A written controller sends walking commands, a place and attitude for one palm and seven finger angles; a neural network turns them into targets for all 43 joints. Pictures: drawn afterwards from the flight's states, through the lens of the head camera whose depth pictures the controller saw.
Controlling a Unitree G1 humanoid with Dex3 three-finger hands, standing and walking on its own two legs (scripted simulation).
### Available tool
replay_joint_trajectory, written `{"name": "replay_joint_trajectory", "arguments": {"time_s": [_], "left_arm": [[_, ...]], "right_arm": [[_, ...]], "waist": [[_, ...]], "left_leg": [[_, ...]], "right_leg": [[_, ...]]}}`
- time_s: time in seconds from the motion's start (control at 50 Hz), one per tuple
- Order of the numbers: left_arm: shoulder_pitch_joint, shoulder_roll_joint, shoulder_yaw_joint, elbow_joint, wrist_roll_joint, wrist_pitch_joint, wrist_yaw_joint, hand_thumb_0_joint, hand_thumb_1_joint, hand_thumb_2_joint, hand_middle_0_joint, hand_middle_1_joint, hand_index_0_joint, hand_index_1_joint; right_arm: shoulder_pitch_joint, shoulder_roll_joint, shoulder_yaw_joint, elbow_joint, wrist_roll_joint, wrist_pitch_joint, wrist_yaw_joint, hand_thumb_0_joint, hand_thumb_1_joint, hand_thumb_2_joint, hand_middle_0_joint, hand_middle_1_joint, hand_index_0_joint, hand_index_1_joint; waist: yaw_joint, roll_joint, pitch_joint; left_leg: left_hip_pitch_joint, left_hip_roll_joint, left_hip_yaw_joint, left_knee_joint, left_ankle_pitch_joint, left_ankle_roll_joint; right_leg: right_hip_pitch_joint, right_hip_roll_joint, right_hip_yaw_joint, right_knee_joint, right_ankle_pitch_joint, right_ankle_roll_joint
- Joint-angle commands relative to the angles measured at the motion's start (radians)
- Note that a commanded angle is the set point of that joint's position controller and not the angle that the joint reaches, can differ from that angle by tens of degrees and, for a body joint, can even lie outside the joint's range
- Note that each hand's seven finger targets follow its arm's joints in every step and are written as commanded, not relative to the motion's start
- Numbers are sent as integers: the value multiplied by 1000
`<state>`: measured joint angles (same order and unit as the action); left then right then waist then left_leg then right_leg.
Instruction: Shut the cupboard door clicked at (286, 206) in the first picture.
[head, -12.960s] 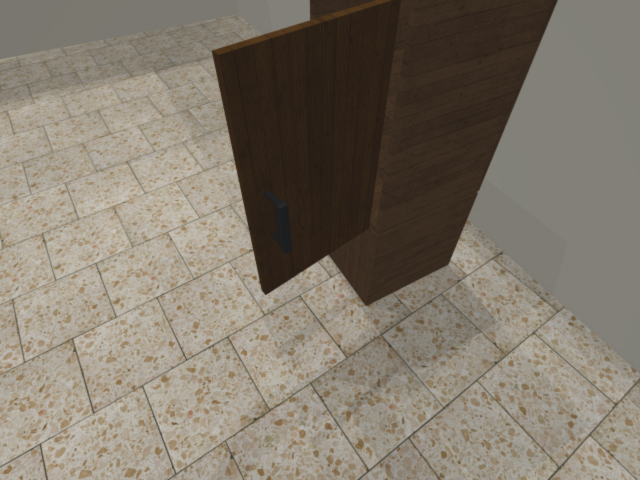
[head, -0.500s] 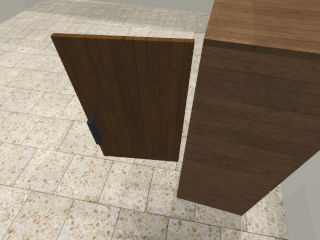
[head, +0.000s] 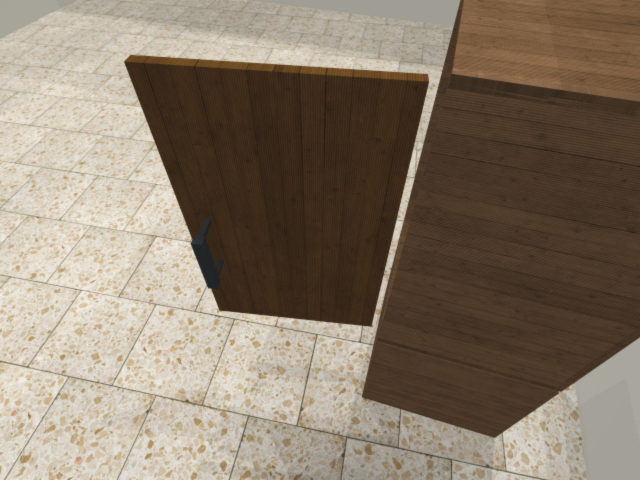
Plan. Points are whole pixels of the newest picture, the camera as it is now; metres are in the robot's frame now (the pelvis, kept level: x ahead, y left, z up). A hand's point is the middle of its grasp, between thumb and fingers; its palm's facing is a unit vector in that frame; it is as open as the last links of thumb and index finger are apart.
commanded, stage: come to a stop and stand still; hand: left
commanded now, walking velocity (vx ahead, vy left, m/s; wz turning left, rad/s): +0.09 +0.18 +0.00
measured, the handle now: (210, 255) +0.48 +0.24 -0.08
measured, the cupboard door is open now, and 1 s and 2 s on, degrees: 100 100 100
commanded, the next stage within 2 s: look again from close up in 1.02 s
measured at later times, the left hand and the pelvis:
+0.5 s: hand out of the picture +0.04 +0.21 -0.17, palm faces +0.07 -0.98 -0.21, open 7.3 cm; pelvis +0.03 +0.04 +0.01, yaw +2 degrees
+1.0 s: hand out of the picture +0.02 +0.19 -0.16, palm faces +0.03 -0.98 -0.20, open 7.3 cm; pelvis +0.03 +0.03 +0.01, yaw +1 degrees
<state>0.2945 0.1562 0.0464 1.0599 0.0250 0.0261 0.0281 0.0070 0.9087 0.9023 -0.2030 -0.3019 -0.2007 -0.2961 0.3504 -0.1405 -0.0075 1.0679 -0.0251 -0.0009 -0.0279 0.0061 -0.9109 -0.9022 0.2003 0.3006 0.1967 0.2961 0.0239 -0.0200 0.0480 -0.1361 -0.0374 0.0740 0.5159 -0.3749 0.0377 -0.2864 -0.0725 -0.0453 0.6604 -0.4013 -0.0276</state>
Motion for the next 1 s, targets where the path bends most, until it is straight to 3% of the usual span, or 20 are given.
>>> {"name": "replay_joint_trajectory", "arguments": {"time_s": [0.0, 0.04, 0.06, 0.08, 0.12, 0.18, 0.2, 0.22, 0.24, 0.3, 0.36, 0.42, 0.48, 0.64, 0.82, 0.86, 0.88, 0.9, 0.94, 0.98], "left_arm": [[77, 60, 16, -56, -5, -34, 5, 0, 900, 900, -200, -300, -200, -300], [203, 185, 43, -8, -2, -50, 14, 0, 900, 900, -200, -300, -200, -300], [227, 192, 51, -4, -1, -56, 22, 0, 900, 900, -200, -300, -200, -300], [214, 183, 51, -14, 6, -54, 28, 0, 900, 900, -200, -300, -200, -300], [84, 171, 47, -57, 13, -45, 26, 0, 900, 900, -200, -300, -200, -300], [-31, 154, 36, -89, 4, -30, 13, 0, 900, 900, -200, -300, -200, -300], [-20, 112, 27, -98, -1, -18, 11, 0, 900, 900, -200, -300, -200, -300], [2, 54, 18, -112, -5, -9, 7, 0, 900, 900, -200, -300, -200, -300], [9, 58, 17, -119, -9, -7, 9, 0, 900, 900, -200, -300, -200, -300], [31, 29, 0, -56, -8, -12, 0, 0, 900, 900, -200, -300, -200, -300], [59, 29, -12, -26, -18, -24, -6, 0, 900, 900, -200, -300, -200, -300], [62, 90, -15, -16, -12, -40, -2, 0, 900, 900, -200, -300, -200, -300], [37, 99, -20, -13, -12, -47, 3, 0, 900, 900, -200, -300, -200, -300], [30, 98, -31, 8, -13, -49, 3, 0, 900, 900, -200, -300, -200, -300], [51, 95, -34, 23, -16, -55, 2, 0, 900, 900, -200, -300, -200, -300], [58, 92, -34, 27, -17, -57, 4, 0, 900, 900, -200, -300, -200, -300], [138, 111, -30, 62, 0, -80, 47, 0, 900, 900, -200, -300, -200, -300], [84, 162, -23, 4, -8, -89, 43, 0, 900, 900, -200, -300, -200, -300], [51, 150, -21, -29, -9, -96, 32, 0, 900, 900, -200, -300, -200, -300], [42, 106, -31, -28, -12, -91, 30, 0, 900, 900, -200, -300, -200, -300]], "right_arm": [[37, -132, -14, -56, 3, -10, -9, 0, -900, -900, 200, 300, 200, 300], [-13, -95, -21, -99, 12, -10, 0, 0, -900, -900, 200, 300, 200, 300], [-75, -98, -24, -118, 8, -4, 0, 0, -900, -900, 200, 300, 200, 300], [-103, -95, -28, -133, 8, -3, 4, 0, -900, -900, 200, 300, 200, 300], [-74, -60, -32, -122, 15, -3, 18, 0, -900, -900, 200, 300, 200, 300], [67, -31, -25, -51, 13, -6, 22, 0, -900, -900, 200, 300, 200, 300], [93, -83, -33, -34, 6, -15, 17, 0, -900, -900, 200, 300, 200, 300], [108, -147, -47, -43, -5, -22, 10, 0, -900, -900, 200, 300, 200, 300], [76, -178, -45, -66, -12, -15, 6, 0, -900, -900, 200, 300, 200, 300], [-59, -138, -25, -69, -9, -30, -14, 0, -900, -900, 200, 300, 200, 300], [-82, -139, -24, -57, -3, -27, -20, 0, -900, -900, 200, 300, 200, 300], [-87, -101, -22, -47, 15, -19, -19, 0, -900, -900, 200, 300, 200, 300], [-88, -96, -23, -26, 14, -12, -14, 0, -900, -900, 200, 300, 200, 300], [-91, -80, -4, 26, 14, -15, -6, 0, -900, -900, 200, 300, 200, 300], [-51, -71, 4, 58, 14, -20, -7, 0, -900, -900, 200, 300, 200, 300], [-38, -72, 4, 62, 13, -21, -7, 0, -900, -900, 200, 300, 200, 300], [-140, -126, -12, -5, 24, -33, 3, 0, -900, -900, 200, 300, 200, 300], [-67, -68, -5, -43, 20, -19, 9, 0, -900, -900, 200, 300, 200, 300], [-33, -49, -5, -51, 13, -17, 11, 0, -900, -900, 200, 300, 200, 300], [1, -63, -5, -45, 13, -25, 9, 0, -900, -900, 200, 300, 200, 300]], "waist": [[42, 97, 25], [73, -249, -4], [98, -263, 21], [94, -184, 28], [26, -152, 8], [-60, -140, -4], [-59, 38, -8], [-57, 273, -7], [-51, 251, 18], [-9, 185, 9], [-2, 128, -50], [-18, -6, -24], [-31, -62, -52], [-20, 2, 22], [-13, 16, 25], [-15, -1, 8], [16, -12, -11], [-45, -20, -100], [-51, -7, -136], [-62, -63, -65]], "left_leg": [[-114, 166, -154, -34, 545, 83], [-374, 11, 6, 231, -10, -26], [-446, 47, -47, 366, -217, -40], [-470, 71, -97, 438, -228, -43], [-349, 98, -107, 340, -180, -37], [28, 31, 16, -30, 219, -57], [85, 108, -64, -97, 285, -49], [-5, 282, -291, -204, 335, 22], [-135, 353, -372, -257, 277, 101], [-96, 319, -318, -233, 458, 126], [7, 273, -213, -135, 674, 102], [-48, 160, -114, -78, 437, 0], [1, 137, -77, -92, 360, -27], [-12, 133, -79, -173, 250, -33], [-10, 134, -76, -187, 254, -35], [-5, 134, -76, -183, 269, -36], [-75, 147, -34, 70, 273, -54], [-131, 96, -61, 80, 40, -42], [-94, 87, -49, 47, 71, -43], [-53, 99, -73, -21, 184, -32]], "right_leg": [[115, -16, 18, -119, 160, -36], [329, -333, 373, -263, 571, -171], [322, -410, 444, -293, 702, -244], [298, -414, 419, -288, 719, -257], [175, -326, 243, -252, 625, -192], [-95, -139, 50, -160, 278, -51], [-148, -66, 11, -34, 109, -10], [-146, 18, -44, 87, -124, 40], [-90, 35, -14, 167, -195, 28], [-64, 0, 40, 183, -116, 17], [28, 18, 21, -94, 15, 30], [109, -41, 124, -267, 416, 1], [89, -61, 128, -234, 556, -17], [72, -37, 133, -331, 315, -10], [91, -31, 127, -349, 304, -16], [100, -34, 126, -342, 331, -18], [113, -109, 199, -317, 802, 40], [184, -156, 234, -296, 742, -4], [178, -148, 200, -265, 668, -80], [91, -80, 158, -256, 526, -61]]}}
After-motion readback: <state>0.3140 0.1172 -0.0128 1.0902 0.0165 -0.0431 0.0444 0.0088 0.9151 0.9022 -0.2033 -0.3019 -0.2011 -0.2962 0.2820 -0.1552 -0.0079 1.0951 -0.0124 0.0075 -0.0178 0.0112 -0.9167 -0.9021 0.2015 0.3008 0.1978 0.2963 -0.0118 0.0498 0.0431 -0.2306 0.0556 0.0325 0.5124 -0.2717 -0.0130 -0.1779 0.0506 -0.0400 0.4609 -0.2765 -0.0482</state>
